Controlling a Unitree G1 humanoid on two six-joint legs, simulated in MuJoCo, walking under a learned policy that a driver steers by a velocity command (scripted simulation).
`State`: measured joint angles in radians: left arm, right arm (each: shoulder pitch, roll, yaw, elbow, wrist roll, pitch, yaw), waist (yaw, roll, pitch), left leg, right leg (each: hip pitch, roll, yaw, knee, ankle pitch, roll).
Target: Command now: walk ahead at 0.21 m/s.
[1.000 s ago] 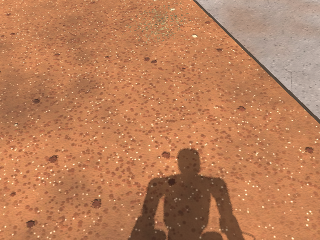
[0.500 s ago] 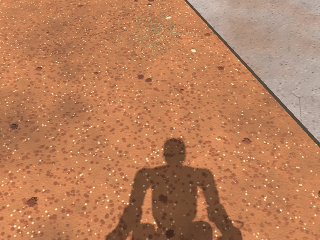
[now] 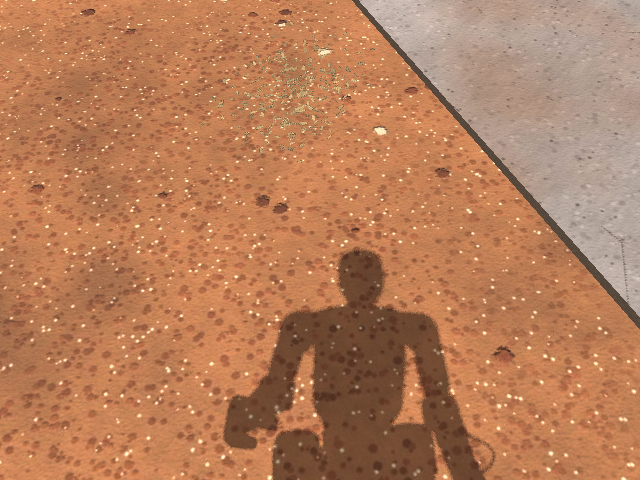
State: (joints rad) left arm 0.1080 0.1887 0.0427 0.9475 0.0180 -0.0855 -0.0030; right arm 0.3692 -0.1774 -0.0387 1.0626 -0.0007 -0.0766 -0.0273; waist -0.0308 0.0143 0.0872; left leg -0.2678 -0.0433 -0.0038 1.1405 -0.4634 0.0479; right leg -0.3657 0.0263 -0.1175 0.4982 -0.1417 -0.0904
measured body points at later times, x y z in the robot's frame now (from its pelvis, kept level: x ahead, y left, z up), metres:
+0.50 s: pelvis +0.10 +0.01 +0.01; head +0.10 +0.01 +0.46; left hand +0.14 +0.24 -0.14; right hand +0.07 -0.22 -0.14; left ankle +0.09 +0.13 -0.73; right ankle +0.09 -0.07 -0.71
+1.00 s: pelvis +0.30 +0.00 +0.00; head +0.34 +0.00 +0.45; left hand +0.19 +0.21 -0.14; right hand +0.50 -0.22 -0.12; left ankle +0.45 +0.09 -0.71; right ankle +0.14 -0.10 -0.73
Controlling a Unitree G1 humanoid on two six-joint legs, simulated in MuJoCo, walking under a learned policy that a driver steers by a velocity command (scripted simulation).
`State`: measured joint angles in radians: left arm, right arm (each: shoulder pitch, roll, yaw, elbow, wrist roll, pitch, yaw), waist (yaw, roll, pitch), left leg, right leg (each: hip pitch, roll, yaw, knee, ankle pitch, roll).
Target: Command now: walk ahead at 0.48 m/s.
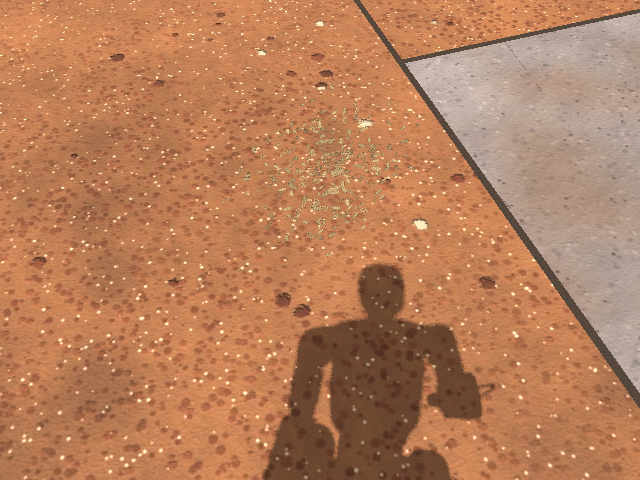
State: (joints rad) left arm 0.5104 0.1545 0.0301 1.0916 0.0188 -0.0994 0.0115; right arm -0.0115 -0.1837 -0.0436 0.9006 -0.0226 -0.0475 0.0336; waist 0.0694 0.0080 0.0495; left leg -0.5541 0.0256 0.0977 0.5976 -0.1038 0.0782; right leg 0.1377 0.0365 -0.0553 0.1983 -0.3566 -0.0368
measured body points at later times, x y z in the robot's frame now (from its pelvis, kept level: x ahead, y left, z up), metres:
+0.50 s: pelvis +0.26 +0.02 +0.01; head +0.29 +0.02 +0.46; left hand +0.43 +0.23 -0.13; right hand +0.19 -0.21 -0.14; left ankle +0.16 +0.09 -0.73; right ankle +0.43 -0.12 -0.69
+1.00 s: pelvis +0.54 -0.05 +0.01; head +0.57 -0.08 +0.46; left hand +0.61 +0.21 -0.12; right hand +0.63 -0.34 -0.10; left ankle +0.75 +0.06 -0.67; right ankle +0.45 -0.08 -0.73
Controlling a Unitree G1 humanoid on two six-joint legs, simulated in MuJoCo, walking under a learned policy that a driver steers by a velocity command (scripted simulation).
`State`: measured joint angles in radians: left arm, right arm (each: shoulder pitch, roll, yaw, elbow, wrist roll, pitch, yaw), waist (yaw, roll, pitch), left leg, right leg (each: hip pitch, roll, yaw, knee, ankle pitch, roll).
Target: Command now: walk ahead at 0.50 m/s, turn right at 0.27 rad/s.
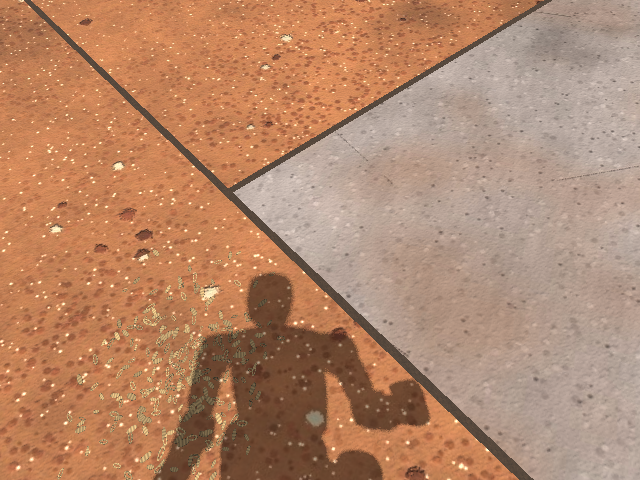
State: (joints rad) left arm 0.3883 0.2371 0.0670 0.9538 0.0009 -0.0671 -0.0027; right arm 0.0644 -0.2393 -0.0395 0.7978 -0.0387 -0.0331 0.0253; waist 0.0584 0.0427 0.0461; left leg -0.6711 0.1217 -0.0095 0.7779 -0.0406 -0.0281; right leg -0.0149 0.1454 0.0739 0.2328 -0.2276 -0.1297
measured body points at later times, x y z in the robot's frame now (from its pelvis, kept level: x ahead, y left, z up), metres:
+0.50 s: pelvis +0.28 +0.05 +0.00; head +0.30 +0.06 +0.45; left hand +0.42 +0.29 -0.13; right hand +0.25 -0.21 -0.13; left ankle +0.24 +0.12 -0.74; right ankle +0.39 -0.11 -0.68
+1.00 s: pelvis +0.55 -0.02 +0.00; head +0.56 -0.03 +0.45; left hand +0.55 +0.24 -0.13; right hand +0.64 -0.28 -0.13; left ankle +0.63 +0.14 -0.67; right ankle +0.52 -0.08 -0.74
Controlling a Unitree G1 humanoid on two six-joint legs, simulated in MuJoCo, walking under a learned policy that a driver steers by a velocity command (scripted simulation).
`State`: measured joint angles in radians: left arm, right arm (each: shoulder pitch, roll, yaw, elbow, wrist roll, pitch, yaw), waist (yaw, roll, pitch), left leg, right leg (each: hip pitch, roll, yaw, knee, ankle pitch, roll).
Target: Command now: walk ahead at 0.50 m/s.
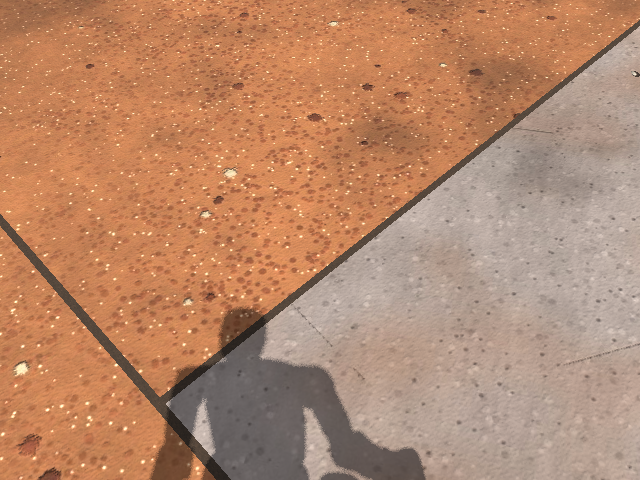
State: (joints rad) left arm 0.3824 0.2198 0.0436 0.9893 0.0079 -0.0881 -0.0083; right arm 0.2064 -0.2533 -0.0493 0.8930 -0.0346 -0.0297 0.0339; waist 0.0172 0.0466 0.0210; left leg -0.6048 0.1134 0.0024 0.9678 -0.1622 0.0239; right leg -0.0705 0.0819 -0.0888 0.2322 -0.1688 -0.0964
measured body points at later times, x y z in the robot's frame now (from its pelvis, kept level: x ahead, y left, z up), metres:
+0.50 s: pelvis +0.27 +0.06 +0.00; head +0.29 +0.07 +0.45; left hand +0.34 +0.31 -0.15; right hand +0.29 -0.20 -0.14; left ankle +0.28 +0.12 -0.75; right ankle +0.28 -0.09 -0.67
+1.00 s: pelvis +0.54 +0.00 -0.01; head +0.56 -0.01 +0.44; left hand +0.60 +0.26 -0.14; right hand +0.58 -0.25 -0.16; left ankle +0.48 +0.13 -0.66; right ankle +0.58 -0.06 -0.75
